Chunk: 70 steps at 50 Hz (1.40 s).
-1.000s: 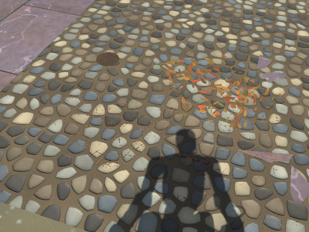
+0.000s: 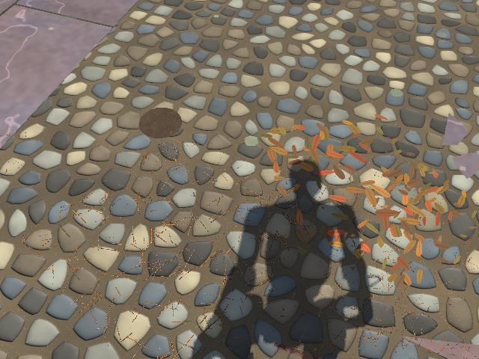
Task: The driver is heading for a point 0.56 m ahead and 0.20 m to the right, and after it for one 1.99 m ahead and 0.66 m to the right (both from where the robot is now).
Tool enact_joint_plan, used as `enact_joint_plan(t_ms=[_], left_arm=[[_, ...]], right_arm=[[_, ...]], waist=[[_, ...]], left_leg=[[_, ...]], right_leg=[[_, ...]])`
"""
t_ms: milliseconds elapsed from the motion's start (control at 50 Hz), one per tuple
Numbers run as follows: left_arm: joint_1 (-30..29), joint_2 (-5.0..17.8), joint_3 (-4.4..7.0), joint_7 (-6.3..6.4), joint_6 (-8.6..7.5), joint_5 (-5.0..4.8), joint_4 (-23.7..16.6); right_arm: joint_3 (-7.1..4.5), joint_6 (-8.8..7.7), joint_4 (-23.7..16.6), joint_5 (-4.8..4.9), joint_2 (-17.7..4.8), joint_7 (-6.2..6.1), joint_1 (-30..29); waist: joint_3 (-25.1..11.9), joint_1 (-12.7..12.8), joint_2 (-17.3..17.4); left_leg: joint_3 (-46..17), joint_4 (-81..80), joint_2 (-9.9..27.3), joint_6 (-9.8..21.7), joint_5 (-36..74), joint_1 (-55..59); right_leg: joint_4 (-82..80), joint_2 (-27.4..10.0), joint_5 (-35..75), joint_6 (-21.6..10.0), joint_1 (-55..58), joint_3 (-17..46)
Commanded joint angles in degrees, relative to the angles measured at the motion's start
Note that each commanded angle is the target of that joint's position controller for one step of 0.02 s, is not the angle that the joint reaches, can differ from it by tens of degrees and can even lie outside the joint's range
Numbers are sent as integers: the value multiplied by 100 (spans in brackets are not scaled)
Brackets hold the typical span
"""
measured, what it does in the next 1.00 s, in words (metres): walks ahead, turning right: right foot, then left foot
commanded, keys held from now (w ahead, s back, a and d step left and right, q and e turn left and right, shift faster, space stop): no key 0.12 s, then e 0.08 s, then w+e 0.80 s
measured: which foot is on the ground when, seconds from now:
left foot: down 0.00-0.34, up 0.36-0.76, down 0.78-1.00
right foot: up 0.00-0.32, down 0.34-0.78, up 0.80-1.00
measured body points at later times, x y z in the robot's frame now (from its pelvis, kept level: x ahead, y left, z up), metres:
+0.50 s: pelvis +0.06 -0.03 +0.02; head +0.05 -0.05 +0.47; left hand +0.02 +0.22 -0.11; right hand +0.16 -0.30 -0.11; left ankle +0.11 +0.10 -0.67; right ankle +0.00 -0.10 -0.73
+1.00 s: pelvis +0.28 -0.03 +0.02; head +0.31 -0.02 +0.47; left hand +0.48 +0.18 -0.12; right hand +0.22 -0.30 -0.10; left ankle +0.28 +0.07 -0.73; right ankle +0.22 -0.14 -0.64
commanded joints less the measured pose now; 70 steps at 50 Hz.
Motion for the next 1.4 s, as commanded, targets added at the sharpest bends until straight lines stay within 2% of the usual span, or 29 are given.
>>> enact_joint_plan(t_ms=[20,60,140,240,280,320,340,360,380,440,500,660,720,760,780,800,820,860,900,980,1060,1140,1220,1260,1280,1300,1340,1360,1400], left_arm=[[448,460,141,2,174,199,-29],[349,248,107,-28,298,226,-1],[453,164,59,65,478,132,212],[-65,427,114,-9,441,236,-163],[120,346,119,-103,400,265,-204],[710,188,116,-158,358,247,-39],[1114,321,153,-136,310,262,56],[1343,981,316,-91,255,188,10],[857,1074,340,-6,247,184,-105],[198,981,360,-11,97,122,-412],[614,777,359,-65,-41,101,-350],[1195,1062,540,-76,-68,175,-413],[817,1218,619,-82,-61,178,-605],[384,1318,662,-120,-92,112,-766],[218,1184,639,-163,-155,44,-898],[267,592,506,-170,-204,-79,-1218],[544,869,534,-165,-142,33,-1225],[97,862,516,-260,-62,178,-1109],[-139,794,523,-361,25,244,-1191],[-698,708,467,-502,197,244,-1510],[-1653,629,335,-646,186,237,-1942],[-2338,651,236,-729,179,236,-2242],[-1626,898,312,-600,148,325,-2103],[-118,1306,504,-441,24,443,-1650],[-199,2023,661,-360,35,442,-1740],[279,2149,728,-272,135,161,-1914],[-485,1663,616,-170,194,22,-1905],[-764,1427,549,-156,193,-1,-1919],[-1082,1076,398,-148,154,10,-1978]], right_arm=[[-78,93,63,78,-584,-42,759],[-4,146,81,18,-435,-134,435],[-32,143,182,-33,-640,-112,614],[-321,381,-8,50,-1231,-175,497],[-400,475,-78,81,-1234,-184,422],[-435,497,-235,106,-1123,-176,30],[-392,502,-354,101,-877,-144,-136],[-296,472,-674,157,-502,-92,-478],[-302,400,-758,-42,-673,-39,-584],[-387,226,-623,-79,-921,164,-222],[-359,192,-724,-114,-788,207,-378],[-247,121,-1428,-15,-789,229,-1499],[-251,35,-1504,46,-890,220,-1108],[-342,-49,-1228,44,-1086,117,-28],[-474,-125,-1090,-62,-1522,10,835],[-593,-99,-1082,-212,-2169,-78,1597],[-620,-5,-1001,-202,-2144,-89,1417],[-386,-15,-1226,-116,-1132,-9,558],[-283,-87,-1135,-112,-856,-6,596],[-274,-255,-862,-24,-835,46,1193],[-267,-247,-815,-30,-865,51,1243],[-333,-228,-719,-19,-1164,15,1456],[-395,-50,-593,-7,-1465,-76,1682],[-391,10,-702,56,-1500,-67,1633],[-243,12,-1051,90,-739,26,2133],[-340,54,-1215,89,-1248,9,1798],[-263,26,-1387,97,-1099,-9,1108],[-278,76,-1340,6,-1119,-20,1070],[-270,326,-1163,-124,-1038,4,1578]], waist=[[-879,-176,356],[-430,102,533],[-726,77,545],[-601,-30,809],[-364,72,682],[-37,357,343],[87,487,-491],[380,566,-1748],[813,256,-1206],[312,-175,-438],[-79,-19,-425],[-60,471,-726],[-222,187,-799],[-618,-366,-507],[-1171,-766,114],[-1969,-901,1545],[-1876,-517,1737],[-433,-273,297],[-190,-163,599],[-357,-132,710],[-127,-186,663],[44,-290,596],[-480,34,653],[-1380,680,337],[-2141,128,-1120],[-3022,506,-465],[-1524,196,11],[-1024,-36,184],[-935,-404,163]], left_leg=[[-2086,-1087,2074,1257,3184,1486],[-1456,-1497,1555,780,2034,507],[-1278,-1586,1392,555,806,584],[-1435,-1949,1575,481,-2512,176],[-1488,-2090,1731,441,-3485,-283],[-1066,-1592,1528,224,-3576,-928],[-504,-408,1093,8,-3490,-1278],[274,1199,-3,-378,-2583,-2171],[-353,1842,130,-390,-1639,-2146],[-572,1974,252,-534,-686,-1747],[-501,1997,268,-648,-314,-1826],[-474,843,254,-849,-568,-1695],[-484,177,107,-721,-625,-520],[-427,-487,-18,-551,-261,1433],[-1173,-710,779,-335,-756,2737],[-3414,-1317,2474,39,-2177,4098],[-4854,-1778,2866,435,-2751,3595],[-3184,-1827,2279,329,-2244,2116],[-1950,-1944,1802,141,-695,1662],[-930,-1814,1719,171,1708,2017],[-128,-1985,1542,139,1973,1788],[356,-2013,1615,31,2419,1851],[741,-135,1677,-90,5475,2560],[842,2526,1466,-366,3617,1344],[801,4805,623,-696,-2551,-1040],[-319,5850,175,-762,-2889,-1485],[-658,5162,695,-712,-1685,-1767],[-688,4727,817,-733,-1582,-1562],[-644,4172,867,-776,-1540,-751]], right_leg=[[1386,-267,-458,137,-1100,537],[569,-447,75,265,-608,505],[-537,-361,380,358,-232,255],[-599,-266,567,97,-395,-141],[-801,-273,367,-141,-191,-231],[-1670,-252,375,-477,377,-56],[-2818,-766,-538,-728,476,971],[-4253,-2185,-2384,-1266,273,3673],[-4698,-2275,-2218,-1243,-248,4041],[-4301,-1580,-161,-908,60,2868],[-4021,-1310,963,-904,650,2428],[-3415,-1288,2401,-1083,925,2526],[-2961,-1225,3098,-839,440,2585],[-2108,-845,3529,-509,-373,2373],[-780,-372,3055,-319,-1068,1927],[937,397,448,-112,-2473,1067],[1900,163,-98,-173,-3047,893],[2164,-477,894,-223,-3103,856],[1873,-671,1249,-114,-2893,727],[1865,-661,1687,-7,-3325,504],[661,-666,2519,57,-3286,180],[-736,-546,2772,-158,-2508,-316],[-1251,124,2033,-587,-1423,-700],[-1996,-6,2841,-948,825,-121],[-1354,-2128,5690,-1716,2987,2360],[-1785,-2628,6675,-2292,3199,3792],[-2256,-2102,6741,-1859,1660,2386],[-2470,-1748,6406,-1588,936,2057],[-2774,-1512,6318,-1357,-18,1503]])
